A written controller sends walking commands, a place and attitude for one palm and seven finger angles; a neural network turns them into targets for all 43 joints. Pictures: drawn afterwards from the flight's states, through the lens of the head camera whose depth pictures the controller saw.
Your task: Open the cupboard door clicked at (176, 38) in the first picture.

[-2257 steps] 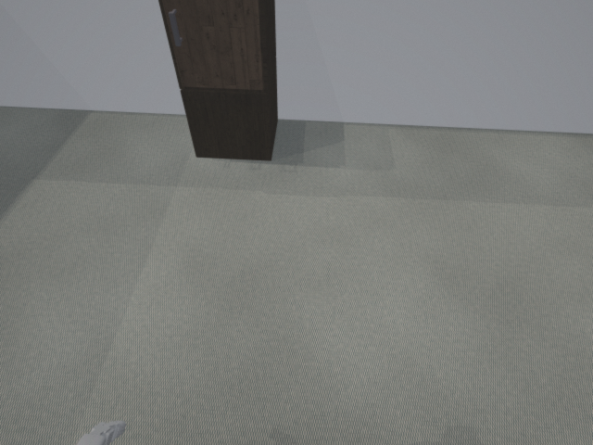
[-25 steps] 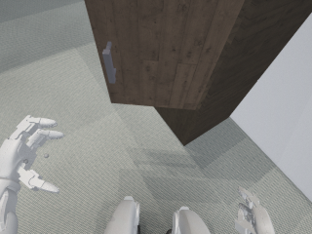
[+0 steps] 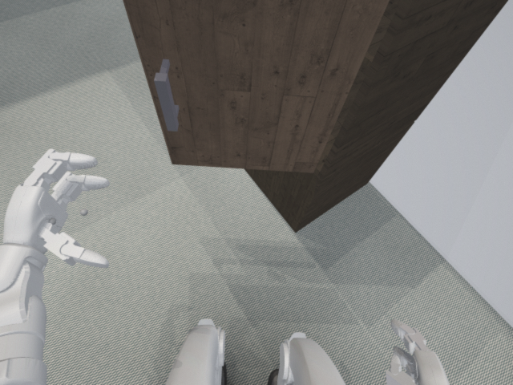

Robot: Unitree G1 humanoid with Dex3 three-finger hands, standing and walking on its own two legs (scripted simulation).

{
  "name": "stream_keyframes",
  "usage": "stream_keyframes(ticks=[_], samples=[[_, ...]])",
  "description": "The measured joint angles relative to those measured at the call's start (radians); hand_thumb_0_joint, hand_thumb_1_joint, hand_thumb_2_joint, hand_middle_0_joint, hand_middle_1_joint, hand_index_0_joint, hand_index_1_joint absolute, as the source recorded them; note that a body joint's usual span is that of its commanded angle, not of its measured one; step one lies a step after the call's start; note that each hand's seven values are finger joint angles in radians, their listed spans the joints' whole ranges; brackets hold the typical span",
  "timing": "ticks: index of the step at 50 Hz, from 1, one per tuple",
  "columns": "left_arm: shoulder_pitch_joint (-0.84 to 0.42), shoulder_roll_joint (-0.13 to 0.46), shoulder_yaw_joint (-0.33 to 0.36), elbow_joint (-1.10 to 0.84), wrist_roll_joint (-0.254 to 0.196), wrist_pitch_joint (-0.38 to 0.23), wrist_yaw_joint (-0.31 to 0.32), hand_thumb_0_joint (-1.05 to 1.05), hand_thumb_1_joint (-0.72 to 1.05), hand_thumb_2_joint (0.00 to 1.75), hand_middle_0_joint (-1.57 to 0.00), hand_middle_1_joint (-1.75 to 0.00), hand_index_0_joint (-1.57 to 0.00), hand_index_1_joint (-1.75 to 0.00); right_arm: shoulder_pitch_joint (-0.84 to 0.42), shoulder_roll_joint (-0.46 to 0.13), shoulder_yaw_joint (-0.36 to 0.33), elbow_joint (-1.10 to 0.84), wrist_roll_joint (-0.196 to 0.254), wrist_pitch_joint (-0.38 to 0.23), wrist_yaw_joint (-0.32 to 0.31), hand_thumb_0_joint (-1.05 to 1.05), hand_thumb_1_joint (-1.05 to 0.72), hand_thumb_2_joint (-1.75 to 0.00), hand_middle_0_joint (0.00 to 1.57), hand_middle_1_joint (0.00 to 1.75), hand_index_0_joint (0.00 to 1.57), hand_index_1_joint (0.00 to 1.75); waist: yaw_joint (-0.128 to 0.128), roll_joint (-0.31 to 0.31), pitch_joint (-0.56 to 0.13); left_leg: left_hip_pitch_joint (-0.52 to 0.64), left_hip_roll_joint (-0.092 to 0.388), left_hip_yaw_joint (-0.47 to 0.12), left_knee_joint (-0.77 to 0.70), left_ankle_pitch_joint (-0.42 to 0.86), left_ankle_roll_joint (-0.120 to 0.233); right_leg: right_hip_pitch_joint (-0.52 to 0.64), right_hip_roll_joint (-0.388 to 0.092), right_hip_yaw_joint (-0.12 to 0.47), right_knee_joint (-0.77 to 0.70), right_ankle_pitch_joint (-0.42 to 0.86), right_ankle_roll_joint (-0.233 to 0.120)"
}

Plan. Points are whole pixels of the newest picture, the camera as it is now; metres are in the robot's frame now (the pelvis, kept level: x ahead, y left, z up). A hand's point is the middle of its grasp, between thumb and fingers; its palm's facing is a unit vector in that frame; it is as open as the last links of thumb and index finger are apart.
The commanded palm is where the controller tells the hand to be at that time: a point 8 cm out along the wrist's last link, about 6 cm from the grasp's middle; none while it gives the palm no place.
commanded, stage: move the hooked fingers beside the handle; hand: left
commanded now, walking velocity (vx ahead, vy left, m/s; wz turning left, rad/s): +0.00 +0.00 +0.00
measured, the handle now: (169, 97) +0.58 +0.19 +0.03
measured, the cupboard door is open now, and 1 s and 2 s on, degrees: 53 53 53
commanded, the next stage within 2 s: slide the fingers in behind the handle in 2.00 s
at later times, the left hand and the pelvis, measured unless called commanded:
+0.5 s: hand (106, 169) +0.42 +0.26 +0.03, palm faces +0.00 -1.00 -0.02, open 14.0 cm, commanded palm +0.41 +0.30 +0.03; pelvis +0.00 +0.01 +0.00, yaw -1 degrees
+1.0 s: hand (120, 134) +0.49 +0.25 +0.03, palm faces +0.02 -1.00 -0.02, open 14.0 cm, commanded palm +0.49 +0.28 +0.02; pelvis -0.01 +0.01 -0.02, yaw -2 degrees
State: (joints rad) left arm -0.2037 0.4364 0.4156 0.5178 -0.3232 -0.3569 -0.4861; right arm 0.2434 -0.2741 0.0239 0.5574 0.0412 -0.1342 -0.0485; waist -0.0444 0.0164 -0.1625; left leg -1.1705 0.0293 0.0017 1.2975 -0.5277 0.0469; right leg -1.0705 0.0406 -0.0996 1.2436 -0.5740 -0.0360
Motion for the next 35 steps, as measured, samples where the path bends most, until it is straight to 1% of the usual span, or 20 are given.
stream_keyframes(ticks=[5, 16, 22, 27, 32, 35], samples=[[-0.042, -0.002, -0.008, 0.061, 0.017, -0.009, 0.019, -0.01, -0.5, 0.3, -0.3, -1.2, -0.3, -1.2, 0.024, -0.002, 0.0, 0.01, 0.0, 0.019, 0.006, 0.01, -0.9, -0.9, 0.2, 0.3, 0.21, 0.3, -0.005, 0.003, -0.008, 0.005, -0.002, 0.008, -0.014, 0.004, 0.006, 0.002, -0.002, 0.009, -0.012, 0.006, 0.006], [-0.203, 0.007, -0.007, 0.208, 0.071, -0.068, 0.045, -0.01, -0.5, 0.3, -0.3, -1.2, -0.3, -1.2, 0.034, -0.004, -0.001, 0.046, -0.012, 0.053, 0.007, 0.01, -0.9, -0.9, 0.2, 0.3, 0.21, 0.3, -0.024, -0.005, 0.004, -0.032, -0.003, 0.008, 0.008, 0.001, 0.012, -0.032, -0.003, 0.008, 0.005, 0.004, 0.011], [-0.283, 0.032, 0.006, 0.288, 0.093, -0.064, 0.055, -0.01, -0.5, 0.3, -0.3, -1.2, -0.3, -1.2, 0.037, -0.001, 0.001, 0.05, -0.015, 0.079, 0.013, 0.01, -0.9, -0.9, 0.2, 0.3, 0.21, 0.3, -0.041, -0.001, 0.0, -0.045, 0.001, 0.013, 0.01, 0.001, 0.014, -0.047, -0.001, 0.012, 0.007, 0.007, 0.014], [-0.346, 0.051, 0.017, 0.371, 0.11, -0.067, 0.062, -0.01, -0.5, 0.3, -0.3, -1.2, -0.3, -1.2, 0.048, -0.002, 0.005, 0.051, -0.017, 0.099, 0.019, 0.01, -0.9, -0.9, 0.2, 0.3, 0.21, 0.3, -0.048, 0.0, -0.003, -0.056, 0.003, 0.016, 0.014, 0.0, 0.017, -0.06, 0.001, 0.016, 0.01, 0.008, 0.015], [-0.418, 0.081, 0.036, 0.444, 0.128, -0.092, 0.067, -0.01, -0.5, 0.3, -0.3, -1.2, -0.3, -1.2, 0.053, -0.002, 0.009, 0.057, -0.023, 0.115, 0.022, 0.01, -0.9, -0.9, 0.2, 0.3, 0.21, 0.3, -0.06, -0.002, 0.003, -0.086, 0.006, 0.011, 0.036, -0.004, 0.015, -0.086, 0.004, 0.011, 0.029, 0.005, 0.013], [-0.455, 0.088, 0.027, 0.462, 0.135, -0.109, 0.068, -0.01, -0.5, 0.3, -0.3, -1.2, -0.3, -1.2, 0.056, -0.003, 0.007, 0.065, -0.026, 0.125, 0.025, 0.01, -0.9, -0.9, 0.2, 0.3, 0.21, 0.3, -0.065, 0.0, 0.008, -0.102, 0.005, 0.007, 0.045, -0.004, 0.014, -0.1, 0.003, 0.006, 0.037, 0.004, 0.012]])
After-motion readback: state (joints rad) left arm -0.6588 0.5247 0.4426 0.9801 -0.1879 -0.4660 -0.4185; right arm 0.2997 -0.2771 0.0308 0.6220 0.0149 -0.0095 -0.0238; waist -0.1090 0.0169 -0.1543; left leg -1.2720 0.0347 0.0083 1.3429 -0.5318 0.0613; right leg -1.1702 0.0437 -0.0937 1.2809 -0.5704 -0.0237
